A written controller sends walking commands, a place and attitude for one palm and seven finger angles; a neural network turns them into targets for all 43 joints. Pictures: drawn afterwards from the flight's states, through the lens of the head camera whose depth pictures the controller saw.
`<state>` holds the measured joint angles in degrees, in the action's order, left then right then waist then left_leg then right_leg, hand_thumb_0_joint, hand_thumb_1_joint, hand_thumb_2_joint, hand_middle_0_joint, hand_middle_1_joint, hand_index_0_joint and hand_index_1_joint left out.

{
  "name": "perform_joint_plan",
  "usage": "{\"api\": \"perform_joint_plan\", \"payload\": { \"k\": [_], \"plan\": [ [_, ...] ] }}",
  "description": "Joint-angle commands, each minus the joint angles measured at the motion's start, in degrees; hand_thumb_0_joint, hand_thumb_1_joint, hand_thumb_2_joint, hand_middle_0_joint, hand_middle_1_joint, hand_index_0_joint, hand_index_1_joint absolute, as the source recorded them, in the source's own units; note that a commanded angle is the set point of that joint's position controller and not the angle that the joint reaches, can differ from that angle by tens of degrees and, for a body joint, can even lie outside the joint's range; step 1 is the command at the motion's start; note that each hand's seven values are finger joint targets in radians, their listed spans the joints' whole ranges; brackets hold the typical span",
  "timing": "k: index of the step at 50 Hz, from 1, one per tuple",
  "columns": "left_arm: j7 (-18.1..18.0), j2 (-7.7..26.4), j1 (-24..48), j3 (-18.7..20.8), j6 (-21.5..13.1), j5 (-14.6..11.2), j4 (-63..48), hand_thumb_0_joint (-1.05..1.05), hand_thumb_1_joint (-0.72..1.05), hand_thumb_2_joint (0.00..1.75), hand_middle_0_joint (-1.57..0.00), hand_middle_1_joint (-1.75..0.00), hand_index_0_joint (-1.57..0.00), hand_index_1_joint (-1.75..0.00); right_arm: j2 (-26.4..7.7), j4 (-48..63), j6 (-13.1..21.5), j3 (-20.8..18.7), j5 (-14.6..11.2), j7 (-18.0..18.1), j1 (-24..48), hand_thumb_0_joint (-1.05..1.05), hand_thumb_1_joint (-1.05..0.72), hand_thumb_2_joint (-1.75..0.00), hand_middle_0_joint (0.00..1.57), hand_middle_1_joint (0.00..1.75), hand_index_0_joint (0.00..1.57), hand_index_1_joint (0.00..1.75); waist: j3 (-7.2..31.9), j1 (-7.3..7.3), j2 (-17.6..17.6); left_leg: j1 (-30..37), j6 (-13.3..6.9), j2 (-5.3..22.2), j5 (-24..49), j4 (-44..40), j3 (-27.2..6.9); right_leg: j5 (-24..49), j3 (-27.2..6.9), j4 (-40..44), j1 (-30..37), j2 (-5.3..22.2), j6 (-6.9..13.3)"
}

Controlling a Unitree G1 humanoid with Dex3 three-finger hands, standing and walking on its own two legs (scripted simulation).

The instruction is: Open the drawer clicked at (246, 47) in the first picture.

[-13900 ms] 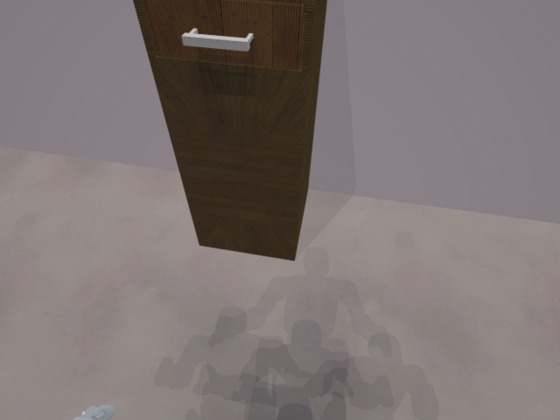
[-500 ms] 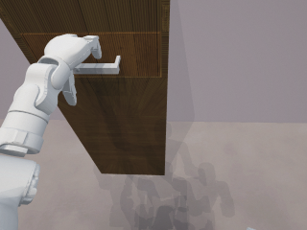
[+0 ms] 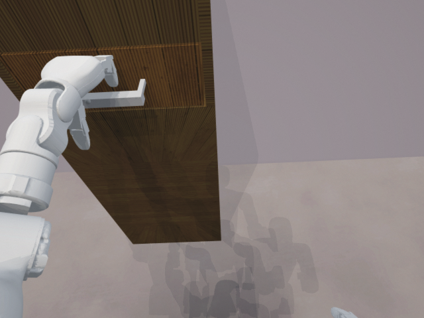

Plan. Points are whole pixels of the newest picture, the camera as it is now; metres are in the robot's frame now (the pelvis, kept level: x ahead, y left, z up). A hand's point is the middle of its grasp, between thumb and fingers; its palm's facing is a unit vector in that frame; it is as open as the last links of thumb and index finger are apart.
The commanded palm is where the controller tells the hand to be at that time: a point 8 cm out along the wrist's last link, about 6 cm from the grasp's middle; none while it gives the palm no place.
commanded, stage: move the hooked fingers above the handle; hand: left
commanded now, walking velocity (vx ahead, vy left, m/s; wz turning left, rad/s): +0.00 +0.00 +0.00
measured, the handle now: (106, 92) +0.51 +0.23 +0.16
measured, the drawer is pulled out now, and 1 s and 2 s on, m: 0.00 0.00 0.00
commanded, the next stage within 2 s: lower the fingers behind the handle in 1.34 s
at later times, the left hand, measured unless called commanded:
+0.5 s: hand (85, 91) +0.45 +0.24 +0.20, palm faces -0.05 +0.00 -1.00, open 13.7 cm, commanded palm +0.43 +0.24 +0.28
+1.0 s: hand (90, 81) +0.46 +0.23 +0.21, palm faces -0.04 +0.00 -1.00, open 13.7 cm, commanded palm +0.44 +0.23 +0.27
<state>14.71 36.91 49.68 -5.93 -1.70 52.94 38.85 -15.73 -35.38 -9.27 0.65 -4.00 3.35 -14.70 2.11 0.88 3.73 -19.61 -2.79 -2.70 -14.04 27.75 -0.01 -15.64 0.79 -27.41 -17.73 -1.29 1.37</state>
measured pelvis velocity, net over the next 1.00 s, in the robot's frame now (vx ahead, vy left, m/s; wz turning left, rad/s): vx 0.00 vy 0.00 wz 0.00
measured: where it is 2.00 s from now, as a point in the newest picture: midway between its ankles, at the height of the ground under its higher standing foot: outside the picture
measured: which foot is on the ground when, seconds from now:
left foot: down 0.00-1.00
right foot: down 0.00-1.00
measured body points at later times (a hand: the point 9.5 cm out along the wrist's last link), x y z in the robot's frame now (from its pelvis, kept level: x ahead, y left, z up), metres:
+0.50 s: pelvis +0.00 +0.00 +0.00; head +0.02 -0.03 +0.45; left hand +0.45 +0.24 +0.26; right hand +0.13 -0.25 -0.13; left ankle +0.00 +0.09 -0.74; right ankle -0.02 -0.10 -0.74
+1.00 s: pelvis +0.00 +0.00 +0.00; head +0.03 -0.02 +0.45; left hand +0.46 +0.23 +0.27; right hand +0.12 -0.25 -0.13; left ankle +0.00 +0.09 -0.74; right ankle -0.02 -0.10 -0.74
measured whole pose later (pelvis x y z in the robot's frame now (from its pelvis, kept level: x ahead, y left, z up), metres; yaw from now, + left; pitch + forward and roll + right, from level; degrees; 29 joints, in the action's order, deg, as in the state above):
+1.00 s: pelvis +0.00 +0.00 +0.00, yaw +0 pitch +6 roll +0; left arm 14.3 34.5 56.3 -9.1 4.9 52.7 42.9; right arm -16.0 -37.3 -10.0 1.2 -4.5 2.2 -13.5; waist 4.2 1.1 4.3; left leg -19.8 -3.1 -3.2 -14.5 28.0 -0.1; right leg -16.2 0.8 -27.9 -18.0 -0.8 1.0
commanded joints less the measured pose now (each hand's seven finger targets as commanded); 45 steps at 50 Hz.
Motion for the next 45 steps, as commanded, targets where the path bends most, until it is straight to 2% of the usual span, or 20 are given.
{"api": "perform_joint_plan", "payload": {
  "k": [1, 6, 8, 10, 14, 15, 17, 19, 22, 25, 26, 28, 31, 32, 33, 36, 39, 42, 44, 45],
  "plan": [
    [-7.41, 17.52, 41.13, 8.82, -5.28, -2.07, -23.94, 0.0, -0.5, 0.3, -0.3, -1.2, -0.3, -1.2, -7.0, 5.94, 3.84, -4.12, 0.98, 0.42, 0.63, 0.0, -0.9, -0.9, 0.2, 0.3, 0.2, 0.3, 28.76, 1.39, 6.39, 18.73, -0.25, 1.09, 24.74, 1.08, -2.66, 15.45, -1.13, 1.89, 2.96, -0.2, 1.28],
    [-11.62, 17.81, 39.69, 10.65, -0.24, -2.47, -9.41, 0.0, -0.5, 0.3, -0.3, -1.2, -0.3, -1.2, -7.73, 2.1, 3.95, -3.46, 0.6, -0.49, 0.07, 0.0, -0.9, -0.9, 0.2, 0.3, 0.2, 0.3, 24.0, 0.85, -0.7, 12.08, 0.62, 0.92, 23.52, -0.23, -1.95, 16.56, 0.35, 2.0, 4.2, -0.51, 1.27],
    [-11.45, 13.76, 37.37, 6.73, 3.78, -1.4, -2.41, 0.0, -0.5, 0.3, -0.3, -1.2, -0.3, -1.2, -8.01, 1.25, 3.45, -2.98, 0.37, -0.99, 0.82, 0.0, -0.9, -0.9, 0.2, 0.3, 0.2, 0.3, 20.62, 0.72, -1.25, 9.66, 1.03, 1.11, 22.79, -1.15, -1.5, 16.44, 0.8, 1.87, 3.35, -0.28, 1.38],
    [-9.69, 11.59, 34.18, 4.57, 7.16, 0.1, 0.46, 0.0, -0.5, 0.3, -0.3, -1.2, -0.3, -1.2, -8.47, 2.0, 2.71, -2.97, 0.29, -1.58, 1.78, 0.0, -0.9, -0.9, 0.2, 0.3, 0.2, 0.3, 21.87, -0.06, -1.9, 9.23, 1.23, 1.14, 25.29, -0.94, -1.08, 18.46, 0.52, 1.59, 5.18, -0.03, 1.51],
    [-7.3, 15.9, 29.96, 6.94, 8.93, 2.61, -0.39, 0.0, -0.5, 0.3, -0.3, -1.2, -0.3, -1.2, -8.59, 3.81, 0.87, -2.21, 0.38, -1.25, 3.76, 0.0, -0.9, -0.9, 0.2, 0.3, 0.2, 0.3, 21.78, -1.25, -7.43, 6.0, 0.12, 1.2, 22.6, -1.19, -0.24, 20.85, -0.61, 1.17, 9.62, 0.94, 0.8],
    [-6.54, 15.01, 28.41, 6.49, 8.76, 2.13, -1.27, 0.0, -0.5, 0.3, -0.3, -1.2, -0.3, -1.2, -8.62, 4.47, 0.54, -2.12, 0.32, -1.1, 4.29, 0.0, -0.9, -0.9, 0.2, 0.3, 0.2, 0.3, 22.02, -1.44, -9.01, 5.38, -0.04, 1.15, 22.47, -1.43, -0.22, 21.69, -0.69, 1.25, 11.32, 1.2, 0.8],
    [-5.14, 15.91, 25.06, 7.03, 8.7, 2.05, -0.17, 0.0, -0.5, 0.3, -0.3, -1.2, -0.3, -1.2, -8.59, 5.41, 0.01, -1.77, -0.12, -0.55, 5.18, 0.0, -0.9, -0.9, 0.2, 0.3, 0.2, 0.3, 18.27, -1.31, -11.86, 3.52, -0.48, 1.36, 18.33, -2.12, 0.16, 19.77, -0.82, 1.57, 10.88, 1.52, 0.18],
    [-3.87, 16.5, 24.36, 7.16, 7.74, 1.76, -2.0, 0.0, -0.5, 0.3, -0.3, -1.2, -0.3, -1.2, -8.5, 6.51, -0.01, -1.67, -0.34, -0.04, 5.75, 0.0, -0.9, -0.9, 0.2, 0.3, 0.2, 0.3, 17.66, -1.39, -11.66, 3.44, -0.7, 1.36, 16.11, -2.57, 0.24, 18.13, -1.16, 1.85, 10.99, 1.7, 0.01],
    [-3.14, 18.28, 26.1, 8.87, 4.41, 1.21, -8.19, 0.0, -0.5, 0.3, -0.3, -1.2, -0.3, -1.2, -8.15, 7.77, 0.54, -2.04, -0.09, 0.38, 5.69, 0.0, -0.9, -0.9, 0.2, 0.3, 0.2, 0.3, 19.73, -1.32, -7.43, 5.81, -0.99, 1.26, 16.38, -2.05, -0.17, 17.49, -1.72, 1.79, 10.66, 1.59, 0.22],
    [-3.57, 13.71, 32.61, 4.9, 0.29, -0.21, -19.08, 0.0, -0.5, 0.3, -0.3, -1.2, -0.3, -1.2, -7.2, 8.55, 1.73, -2.78, 0.18, 0.34, 5.62, 0.0, -0.9, -0.9, 0.2, 0.3, 0.2, 0.3, 21.94, 0.51, -1.64, 11.04, -1.2, 1.12, 18.68, -0.52, -0.7, 16.48, -1.77, 2.12, 7.37, 1.22, 0.6],
    [-4.53, 17.03, 32.88, 8.23, -0.47, -0.44, -20.02, 0.0, -0.5, 0.3, -0.3, -1.2, -0.3, -1.2, -7.29, 7.87, 2.11, -3.22, 0.22, 0.4, 4.96, 0.0, -0.9, -0.9, 0.2, 0.3, 0.2, 0.3, 22.85, 0.16, 0.45, 12.18, -1.17, 1.13, 18.83, -0.13, -1.04, 15.99, -2.13, 2.07, 6.64, 0.8, 0.7],
    [-5.92, 16.48, 35.66, 7.98, -1.71, -1.17, -22.01, 0.0, -0.5, 0.3, -0.3, -1.2, -0.3, -1.2, -6.94, 6.95, 2.86, -3.5, 0.41, 0.34, 3.86, 0.0, -0.9, -0.9, 0.2, 0.3, 0.2, 0.3, 24.2, 0.66, 3.55, 14.58, -0.71, 0.98, 20.17, 0.2, -1.59, 14.9, -1.6, 2.06, 4.69, 0.41, 1.03],
    [-7.69, 13.83, 38.14, 6.11, -1.12, -2.78, -18.28, 0.0, -0.5, 0.3, -0.3, -1.2, -0.3, -1.2, -7.04, 5.01, 3.69, -3.5, 0.12, 0.11, 2.93, 0.0, -0.9, -0.9, 0.2, 0.3, 0.2, 0.3, 21.82, 1.98, 1.99, 13.76, -0.23, 0.89, 18.84, 0.12, -1.8, 13.42, -0.72, 2.68, 2.6, 0.05, 1.03],
    [-8.42, 15.53, 37.05, 7.97, -0.32, -2.59, -14.52, 0.0, -0.5, 0.3, -0.3, -1.2, -0.3, -1.2, -7.38, 3.92, 3.78, -3.49, 0.16, 0.15, 2.42, 0.0, -0.9, -0.9, 0.2, 0.3, 0.2, 0.3, 20.69, 1.52, 1.16, 12.67, -0.08, 0.88, 17.96, -0.26, -1.75, 12.93, -0.41, 2.73, 2.5, -0.11, 1.13],
    [-8.54, 12.14, 37.57, 4.79, 0.6, -2.8, -13.06, 0.0, -0.5, 0.3, -0.3, -1.2, -0.3, -1.2, -7.32, 3.7, 3.89, -3.14, 0.03, 0.0, 2.7, 0.0, -0.9, -0.9, 0.2, 0.3, 0.2, 0.3, 19.6, 1.82, 0.69, 12.16, 0.1, 0.73, 17.61, -0.61, -1.63, 12.88, -0.13, 2.9, 1.96, -0.07, 1.1],
    [-8.87, 13.4, 36.3, 5.5, 3.8, -1.69, -6.43, 0.0, -0.5, 0.3, -0.3, -1.2, -0.3, -1.2, -7.92, 2.61, 3.66, -2.94, -0.01, -0.44, 2.5, 0.0, -0.9, -0.9, 0.2, 0.3, 0.2, 0.3, 20.27, 0.94, -0.48, 10.33, 0.58, 0.82, 18.47, -1.15, -1.65, 13.78, -0.05, 2.48, 3.61, 0.12, 1.33],
    [-7.24, 10.79, 34.17, 2.55, 6.72, -0.02, -1.49, 0.0, -0.5, 0.3, -0.3, -1.2, -0.3, -1.2, -8.22, 2.91, 2.81, -2.54, -0.01, -0.83, 2.79, 0.0, -0.9, -0.9, 0.2, 0.3, 0.2, 0.3, 19.68, 0.88, -3.51, 8.06, 0.53, 1.0, 17.97, -1.49, -1.35, 14.83, -0.1, 2.31, 4.87, 0.54, 1.04],
    [-4.64, 11.14, 30.76, 2.55, 7.4, 1.25, -2.97, 0.0, -0.5, 0.3, -0.3, -1.2, -0.3, -1.2, -8.54, 4.53, 1.95, -2.67, -0.01, -0.81, 3.37, 0.0, -0.9, -0.9, 0.2, 0.3, 0.2, 0.3, 22.3, 0.51, -6.3, 8.56, -0.18, 1.14, 20.82, -0.65, -1.16, 19.03, -0.8, 1.41, 7.56, 0.91, 0.77],
    [-2.85, 7.1, 29.49, -0.8, 7.42, 1.0, -3.06, 0.0, -0.5, 0.3, -0.3, -1.2, -0.3, -1.2, -8.26, 5.29, 1.58, -2.53, -0.28, -0.7, 3.85, 0.0, -0.9, -0.9, 0.2, 0.3, 0.2, 0.3, 19.59, 1.22, -7.91, 8.16, -0.42, 1.24, 18.7, -0.82, -1.04, 17.61, -0.74, 1.81, 5.84, 1.12, 0.45],
    [-2.2, 8.23, 27.73, 0.54, 7.07, 0.6, -2.4, 0.0, -0.5, 0.3, -0.3, -1.2, -0.3, -1.2, -8.45, 5.34, 1.46, -2.55, -0.48, -0.69, 3.74, 0.0, -0.9, -0.9, 0.2, 0.3, 0.2, 0.3, 17.74, 1.15, -7.82, 7.43, -0.36, 1.45, 17.87, -1.14, -1.15, 16.3, -0.55, 2.23, 5.58, 1.14, 0.66]
  ]
}}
